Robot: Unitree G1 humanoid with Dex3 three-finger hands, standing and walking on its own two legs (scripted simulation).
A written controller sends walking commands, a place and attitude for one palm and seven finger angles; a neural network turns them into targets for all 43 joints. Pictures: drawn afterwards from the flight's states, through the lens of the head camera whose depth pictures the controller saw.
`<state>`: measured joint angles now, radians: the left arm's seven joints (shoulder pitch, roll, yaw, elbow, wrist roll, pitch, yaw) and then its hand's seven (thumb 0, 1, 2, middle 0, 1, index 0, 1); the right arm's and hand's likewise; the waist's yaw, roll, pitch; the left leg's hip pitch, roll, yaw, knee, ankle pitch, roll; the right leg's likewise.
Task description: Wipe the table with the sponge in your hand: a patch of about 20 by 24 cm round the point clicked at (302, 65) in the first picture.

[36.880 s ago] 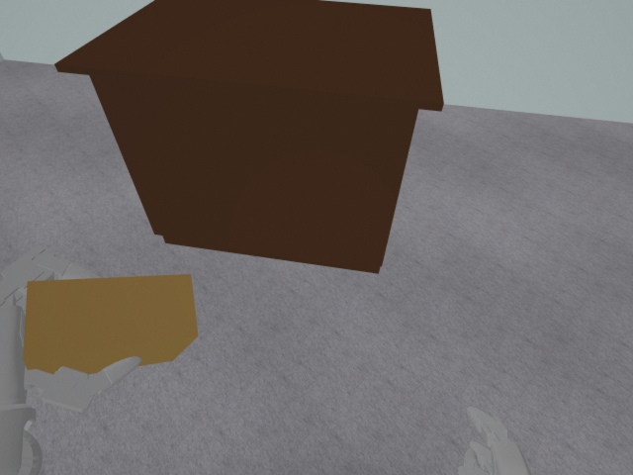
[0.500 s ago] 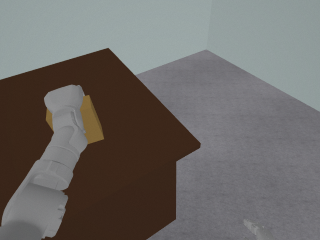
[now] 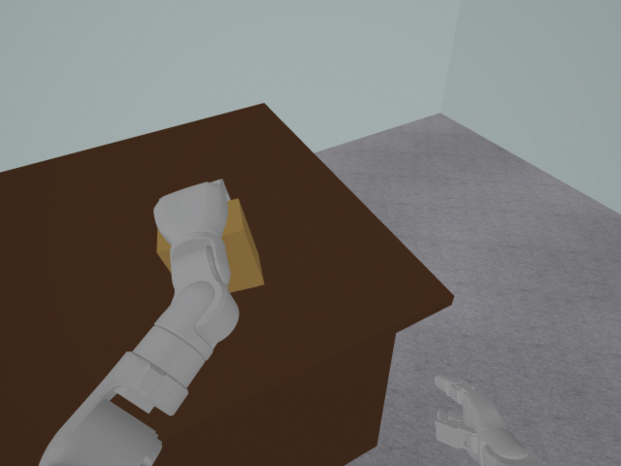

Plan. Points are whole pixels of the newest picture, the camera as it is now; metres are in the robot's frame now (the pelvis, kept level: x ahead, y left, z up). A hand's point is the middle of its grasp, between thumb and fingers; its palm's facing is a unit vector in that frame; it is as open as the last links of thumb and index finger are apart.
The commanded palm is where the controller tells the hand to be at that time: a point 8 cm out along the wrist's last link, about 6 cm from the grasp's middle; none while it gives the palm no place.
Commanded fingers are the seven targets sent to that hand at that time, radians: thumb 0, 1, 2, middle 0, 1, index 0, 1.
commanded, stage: wipe back along the third lane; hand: left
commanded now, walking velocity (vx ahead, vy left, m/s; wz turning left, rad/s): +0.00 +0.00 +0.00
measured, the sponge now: (218, 262) +0.37 +0.19 +0.08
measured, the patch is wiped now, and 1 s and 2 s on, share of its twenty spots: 1.00 1.00 1.00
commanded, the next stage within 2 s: slide back across to the middle lane in 0.80 s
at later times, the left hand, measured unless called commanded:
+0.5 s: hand (222, 261) +0.32 +0.15 +0.14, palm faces +0.25 -0.21 -0.94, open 10.1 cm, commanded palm +0.26 +0.13 +0.16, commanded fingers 0.00 0.10 1.30 -1.20 -1.60 -1.20 -1.60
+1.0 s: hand (253, 294) +0.27 +0.10 +0.14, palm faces +0.26 -0.24 -0.94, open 10.1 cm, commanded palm +0.22 +0.11 +0.17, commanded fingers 0.00 0.10 1.30 -1.20 -1.60 -1.20 -1.60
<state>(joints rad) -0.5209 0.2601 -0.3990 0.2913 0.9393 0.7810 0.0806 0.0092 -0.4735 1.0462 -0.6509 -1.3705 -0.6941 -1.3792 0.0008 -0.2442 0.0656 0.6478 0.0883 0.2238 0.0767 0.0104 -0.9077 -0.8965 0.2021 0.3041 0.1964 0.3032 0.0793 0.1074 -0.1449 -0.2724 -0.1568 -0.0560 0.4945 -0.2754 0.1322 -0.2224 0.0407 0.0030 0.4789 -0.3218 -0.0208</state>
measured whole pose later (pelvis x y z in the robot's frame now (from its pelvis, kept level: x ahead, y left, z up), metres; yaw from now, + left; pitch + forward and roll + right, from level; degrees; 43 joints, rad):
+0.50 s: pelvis -0.02 -0.01 +0.00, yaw -1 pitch +1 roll -1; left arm -0.34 0.25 -0.41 0.00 0.91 0.79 0.12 0.01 -0.47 1.05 -0.64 -1.38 -0.70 -1.38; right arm 0.02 -0.25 0.06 0.62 0.09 0.24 0.10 0.01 -0.91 -0.90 0.20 0.30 0.20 0.30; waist 0.10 0.10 -0.13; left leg -0.27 -0.14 -0.03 0.56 -0.30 0.12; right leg -0.24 0.05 0.00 0.56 -0.34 -0.03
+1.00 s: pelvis -0.04 -0.07 +0.00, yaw -3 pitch -2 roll +1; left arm -0.16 0.30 -0.33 -0.13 0.86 0.78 0.12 0.01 -0.47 1.05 -0.64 -1.38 -0.70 -1.38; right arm 0.00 -0.27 0.07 0.61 0.10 0.25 0.03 0.01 -0.91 -0.90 0.20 0.30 0.20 0.30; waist 0.07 0.11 -0.11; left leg -0.21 -0.07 -0.02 0.52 -0.27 0.04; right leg -0.19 0.11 0.00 0.52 -0.30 -0.11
